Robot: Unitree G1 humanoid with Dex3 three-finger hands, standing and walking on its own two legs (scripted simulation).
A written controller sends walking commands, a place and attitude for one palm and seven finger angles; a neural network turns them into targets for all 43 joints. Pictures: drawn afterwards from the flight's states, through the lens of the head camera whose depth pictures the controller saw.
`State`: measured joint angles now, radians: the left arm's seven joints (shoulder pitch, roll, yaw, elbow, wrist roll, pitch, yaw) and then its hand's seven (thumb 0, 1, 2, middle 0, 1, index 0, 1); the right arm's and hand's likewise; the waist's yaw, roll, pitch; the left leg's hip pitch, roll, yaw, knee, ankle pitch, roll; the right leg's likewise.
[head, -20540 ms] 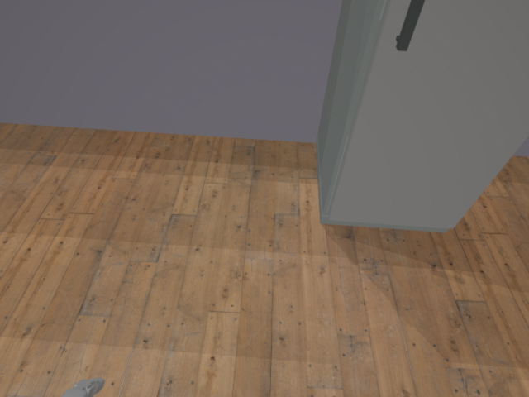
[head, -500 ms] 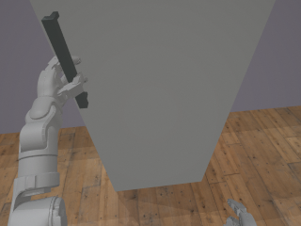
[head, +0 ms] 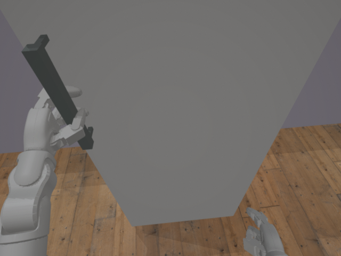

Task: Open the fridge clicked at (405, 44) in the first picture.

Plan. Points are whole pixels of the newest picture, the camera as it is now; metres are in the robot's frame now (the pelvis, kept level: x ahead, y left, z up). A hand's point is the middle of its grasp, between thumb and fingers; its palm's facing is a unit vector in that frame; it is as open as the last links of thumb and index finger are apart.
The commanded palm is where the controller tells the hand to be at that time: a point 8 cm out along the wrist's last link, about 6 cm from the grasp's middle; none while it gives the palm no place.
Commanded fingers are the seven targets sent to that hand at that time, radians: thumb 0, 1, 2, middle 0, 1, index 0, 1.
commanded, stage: walk backward, drawing the door open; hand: left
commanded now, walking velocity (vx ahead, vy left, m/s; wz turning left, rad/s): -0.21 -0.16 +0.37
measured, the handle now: (69, 100) +0.36 +0.23 +0.21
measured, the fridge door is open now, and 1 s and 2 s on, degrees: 0 0 21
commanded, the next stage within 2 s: none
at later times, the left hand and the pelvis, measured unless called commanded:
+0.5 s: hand (80, 123) +0.33 +0.21 +0.18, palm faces +0.55 -0.76 -0.34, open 7.0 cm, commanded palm +0.27 +0.25 +0.17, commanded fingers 0.00 0.90 0.90 -0.45 -1.40 -0.45 -1.40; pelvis +0.08 -0.06 -0.05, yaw +7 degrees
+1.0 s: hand (80, 123) +0.33 +0.21 +0.18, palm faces +0.60 -0.74 -0.30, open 6.9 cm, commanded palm +0.26 +0.24 +0.17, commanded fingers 0.00 0.90 0.90 -0.45 -1.40 -0.45 -1.40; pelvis +0.05 -0.10 -0.03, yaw +12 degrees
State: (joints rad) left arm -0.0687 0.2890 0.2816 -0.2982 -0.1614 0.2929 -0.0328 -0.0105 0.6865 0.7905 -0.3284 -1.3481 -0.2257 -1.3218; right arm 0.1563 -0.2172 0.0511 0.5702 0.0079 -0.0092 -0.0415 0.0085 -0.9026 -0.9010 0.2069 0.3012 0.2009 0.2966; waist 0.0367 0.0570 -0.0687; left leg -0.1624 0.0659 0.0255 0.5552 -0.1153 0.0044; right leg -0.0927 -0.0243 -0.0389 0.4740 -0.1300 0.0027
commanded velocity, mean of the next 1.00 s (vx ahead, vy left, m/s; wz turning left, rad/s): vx -0.30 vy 0.00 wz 0.13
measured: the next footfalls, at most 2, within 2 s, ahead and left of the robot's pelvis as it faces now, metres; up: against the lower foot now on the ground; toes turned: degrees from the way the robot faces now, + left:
right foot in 0.24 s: +0.21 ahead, -0.03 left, +0.00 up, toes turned +1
left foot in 0.50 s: +0.21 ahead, +0.08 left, +0.00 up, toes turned +11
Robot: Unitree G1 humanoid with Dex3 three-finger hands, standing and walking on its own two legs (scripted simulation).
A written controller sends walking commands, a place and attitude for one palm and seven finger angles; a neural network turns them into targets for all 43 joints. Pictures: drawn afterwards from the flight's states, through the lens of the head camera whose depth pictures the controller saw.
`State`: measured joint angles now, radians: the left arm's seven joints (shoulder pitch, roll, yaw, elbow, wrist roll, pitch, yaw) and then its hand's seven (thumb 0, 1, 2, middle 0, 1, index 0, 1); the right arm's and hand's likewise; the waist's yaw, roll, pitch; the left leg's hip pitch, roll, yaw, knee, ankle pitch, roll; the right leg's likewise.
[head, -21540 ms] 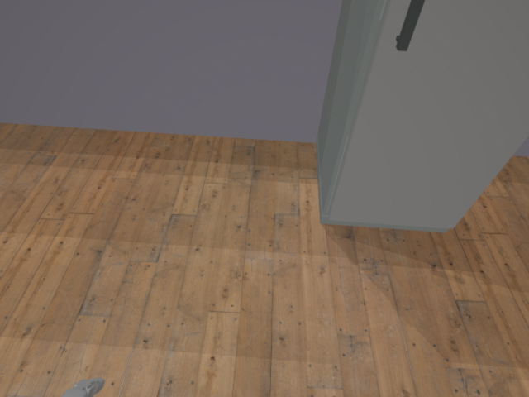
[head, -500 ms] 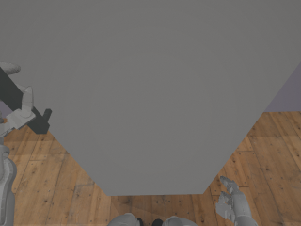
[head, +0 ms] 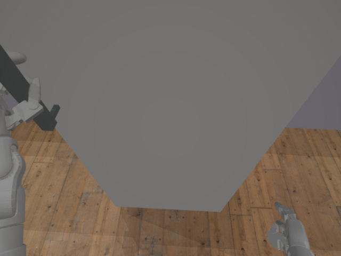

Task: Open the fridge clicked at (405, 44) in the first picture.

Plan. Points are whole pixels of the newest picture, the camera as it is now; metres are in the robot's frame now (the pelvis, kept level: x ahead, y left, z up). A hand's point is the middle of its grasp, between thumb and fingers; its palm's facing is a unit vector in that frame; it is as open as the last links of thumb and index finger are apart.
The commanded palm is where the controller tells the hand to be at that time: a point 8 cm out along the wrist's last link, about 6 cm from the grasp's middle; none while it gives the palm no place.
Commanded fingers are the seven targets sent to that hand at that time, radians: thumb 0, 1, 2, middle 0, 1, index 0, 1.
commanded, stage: walk backward, drawing the door open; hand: left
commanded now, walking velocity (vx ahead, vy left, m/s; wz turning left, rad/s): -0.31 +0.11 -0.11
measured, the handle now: (19, 72) +0.37 +0.27 +0.24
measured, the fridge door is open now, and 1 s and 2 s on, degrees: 0 21 54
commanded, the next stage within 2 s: none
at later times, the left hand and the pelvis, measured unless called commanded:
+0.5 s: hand (24, 121) +0.29 +0.24 +0.21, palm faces +0.35 -0.90 -0.27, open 6.9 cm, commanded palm +0.24 +0.29 +0.20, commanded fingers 0.00 0.90 0.90 -0.45 -1.40 -0.45 -1.40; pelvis -0.10 +0.03 +0.01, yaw -8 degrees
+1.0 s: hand out of the picture +0.14 +0.21 +0.21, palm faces +0.20 -0.94 -0.28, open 7.7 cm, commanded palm +0.09 +0.25 +0.20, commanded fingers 0.00 0.90 0.90 -0.45 -1.40 -0.45 -1.40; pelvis -0.20 +0.06 +0.01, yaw -5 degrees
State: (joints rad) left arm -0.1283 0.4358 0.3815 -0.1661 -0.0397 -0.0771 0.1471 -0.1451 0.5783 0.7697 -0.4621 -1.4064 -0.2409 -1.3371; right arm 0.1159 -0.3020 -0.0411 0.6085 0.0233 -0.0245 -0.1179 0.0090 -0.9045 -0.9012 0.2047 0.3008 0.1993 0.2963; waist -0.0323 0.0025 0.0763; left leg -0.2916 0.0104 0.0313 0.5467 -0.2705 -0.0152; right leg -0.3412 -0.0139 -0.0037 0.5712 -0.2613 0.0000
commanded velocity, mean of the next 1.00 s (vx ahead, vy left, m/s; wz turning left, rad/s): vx -0.23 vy -0.02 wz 0.14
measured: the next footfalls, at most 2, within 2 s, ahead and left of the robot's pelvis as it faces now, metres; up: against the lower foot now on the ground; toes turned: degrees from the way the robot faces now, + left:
right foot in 0.30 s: -0.08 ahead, -0.08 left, +0.00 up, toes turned -8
left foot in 0.58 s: -0.04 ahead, +0.18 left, +0.00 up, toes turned -4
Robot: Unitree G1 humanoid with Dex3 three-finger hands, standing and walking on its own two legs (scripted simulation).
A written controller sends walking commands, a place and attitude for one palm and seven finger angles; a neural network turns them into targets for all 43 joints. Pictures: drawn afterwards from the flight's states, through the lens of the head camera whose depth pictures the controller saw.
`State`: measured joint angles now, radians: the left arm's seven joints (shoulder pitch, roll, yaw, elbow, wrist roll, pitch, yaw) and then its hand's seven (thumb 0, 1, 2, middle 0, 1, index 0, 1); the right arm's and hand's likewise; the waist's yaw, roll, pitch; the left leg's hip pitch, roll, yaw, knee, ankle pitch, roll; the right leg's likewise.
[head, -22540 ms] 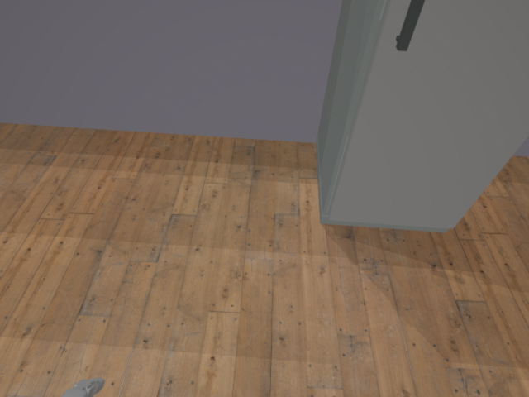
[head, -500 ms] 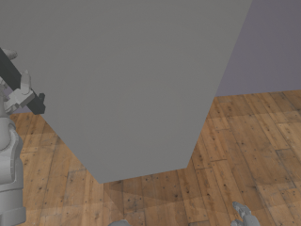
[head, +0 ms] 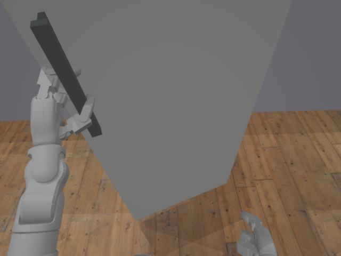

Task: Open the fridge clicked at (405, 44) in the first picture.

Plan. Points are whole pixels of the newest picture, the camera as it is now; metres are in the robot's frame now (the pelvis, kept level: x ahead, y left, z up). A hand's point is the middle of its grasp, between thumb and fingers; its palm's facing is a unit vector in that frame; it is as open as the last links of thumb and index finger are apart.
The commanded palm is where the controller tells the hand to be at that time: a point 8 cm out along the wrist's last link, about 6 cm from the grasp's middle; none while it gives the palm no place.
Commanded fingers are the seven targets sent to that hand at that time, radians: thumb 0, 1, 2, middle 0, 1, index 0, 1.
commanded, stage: walk backward, drawing the door open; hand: left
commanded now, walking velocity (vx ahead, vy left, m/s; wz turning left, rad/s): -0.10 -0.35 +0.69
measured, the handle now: (74, 84) +0.38 +0.20 +0.23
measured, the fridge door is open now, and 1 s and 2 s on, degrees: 21 54 76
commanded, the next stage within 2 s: stop walking and hold the door back in 1.60 s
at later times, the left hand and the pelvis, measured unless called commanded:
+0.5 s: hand (123, 192) +0.18 +0.07 +0.20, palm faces +0.32 -0.89 -0.33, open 8.0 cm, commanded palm +0.14 +0.10 +0.20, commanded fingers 0.00 0.90 0.90 -0.45 -1.40 -0.45 -1.40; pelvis -0.07 -0.11 +0.00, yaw +21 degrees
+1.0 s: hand (204, 250) +0.12 -0.04 +0.19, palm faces +0.62 -0.74 -0.25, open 8.1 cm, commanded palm +0.06 -0.02 +0.20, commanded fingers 0.00 0.90 0.90 -0.45 -1.40 -0.45 -1.40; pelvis -0.02 -0.29 -0.02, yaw +45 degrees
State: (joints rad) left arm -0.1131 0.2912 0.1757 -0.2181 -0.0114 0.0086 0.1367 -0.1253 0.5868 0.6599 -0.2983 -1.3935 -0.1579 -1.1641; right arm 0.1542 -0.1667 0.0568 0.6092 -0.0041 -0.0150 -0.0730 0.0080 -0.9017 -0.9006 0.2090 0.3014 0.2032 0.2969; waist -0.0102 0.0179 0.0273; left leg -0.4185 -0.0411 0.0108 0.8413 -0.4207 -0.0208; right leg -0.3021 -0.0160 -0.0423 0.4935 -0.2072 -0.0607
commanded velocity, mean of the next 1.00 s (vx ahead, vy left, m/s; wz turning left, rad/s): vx -0.11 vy -0.39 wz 0.69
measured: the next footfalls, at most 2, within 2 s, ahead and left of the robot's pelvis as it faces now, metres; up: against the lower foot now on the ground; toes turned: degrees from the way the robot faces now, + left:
left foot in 0.10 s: +0.00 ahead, +0.15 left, +0.00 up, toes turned +5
left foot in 0.60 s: -0.13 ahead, -0.01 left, +0.00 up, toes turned +33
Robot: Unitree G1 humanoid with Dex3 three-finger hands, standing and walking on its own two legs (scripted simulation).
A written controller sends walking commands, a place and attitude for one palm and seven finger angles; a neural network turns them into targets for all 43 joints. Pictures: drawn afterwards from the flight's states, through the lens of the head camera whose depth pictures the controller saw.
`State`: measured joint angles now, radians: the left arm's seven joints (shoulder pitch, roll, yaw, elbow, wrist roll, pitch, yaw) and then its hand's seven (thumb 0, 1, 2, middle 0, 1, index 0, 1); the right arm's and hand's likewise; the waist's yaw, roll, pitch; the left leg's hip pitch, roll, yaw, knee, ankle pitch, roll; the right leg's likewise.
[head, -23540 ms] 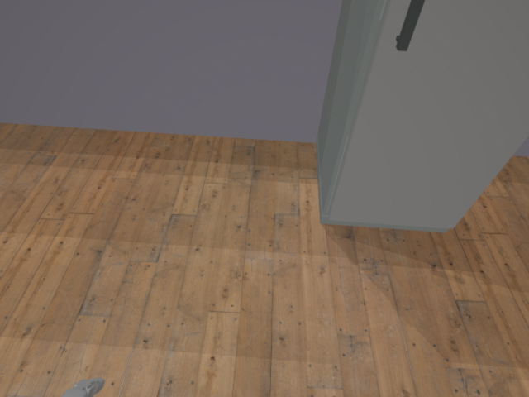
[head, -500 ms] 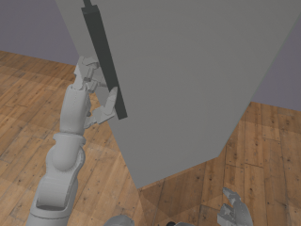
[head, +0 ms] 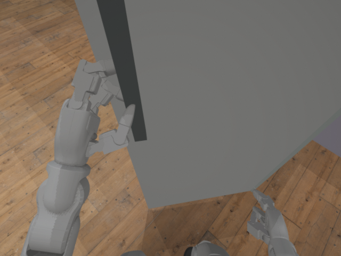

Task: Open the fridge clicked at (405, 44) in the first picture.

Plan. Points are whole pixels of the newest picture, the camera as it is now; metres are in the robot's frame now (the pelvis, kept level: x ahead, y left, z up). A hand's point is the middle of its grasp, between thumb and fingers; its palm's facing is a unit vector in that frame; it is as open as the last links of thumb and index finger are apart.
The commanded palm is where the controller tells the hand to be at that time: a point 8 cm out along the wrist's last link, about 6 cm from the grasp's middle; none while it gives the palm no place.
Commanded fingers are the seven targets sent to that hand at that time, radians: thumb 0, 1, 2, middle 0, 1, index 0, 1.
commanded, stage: walk backward, drawing the door open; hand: left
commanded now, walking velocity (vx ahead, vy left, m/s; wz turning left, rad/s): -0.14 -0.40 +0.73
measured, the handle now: (129, 79) +0.34 +0.08 +0.26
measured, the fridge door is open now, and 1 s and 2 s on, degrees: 54 76 75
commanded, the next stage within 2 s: stop walking and hold the door back in 0.60 s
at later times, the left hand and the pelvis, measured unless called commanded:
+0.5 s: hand (160, 204) +0.18 +0.03 +0.21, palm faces +0.43 -0.85 -0.29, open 8.0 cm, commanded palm +0.12 +0.06 +0.22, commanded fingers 0.00 0.90 0.90 -0.45 -1.40 -0.45 -1.40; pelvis -0.04 -0.21 -0.01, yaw +18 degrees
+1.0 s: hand out of the picture +0.10 -0.03 +0.22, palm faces +0.74 -0.62 -0.25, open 6.6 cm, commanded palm +0.06 +0.01 +0.20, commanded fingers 0.00 0.90 0.90 -0.45 -1.40 -0.45 -1.40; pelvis -0.06 -0.38 +0.02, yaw +32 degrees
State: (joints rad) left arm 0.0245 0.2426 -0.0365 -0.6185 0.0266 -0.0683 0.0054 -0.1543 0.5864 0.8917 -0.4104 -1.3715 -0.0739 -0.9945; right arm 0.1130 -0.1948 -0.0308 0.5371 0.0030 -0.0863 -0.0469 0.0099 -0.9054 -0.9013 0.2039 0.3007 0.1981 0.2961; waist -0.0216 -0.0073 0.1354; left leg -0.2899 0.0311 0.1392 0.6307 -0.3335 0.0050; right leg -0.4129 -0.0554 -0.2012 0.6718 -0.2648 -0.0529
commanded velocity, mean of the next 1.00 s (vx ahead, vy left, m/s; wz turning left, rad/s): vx -0.07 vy -0.10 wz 0.41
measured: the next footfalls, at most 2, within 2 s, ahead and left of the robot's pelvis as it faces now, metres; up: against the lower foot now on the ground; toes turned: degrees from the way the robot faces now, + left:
right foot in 0.26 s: +0.09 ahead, -0.28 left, +0.00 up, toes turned +8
left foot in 0.48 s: -0.01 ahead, -0.08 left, +0.00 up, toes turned +23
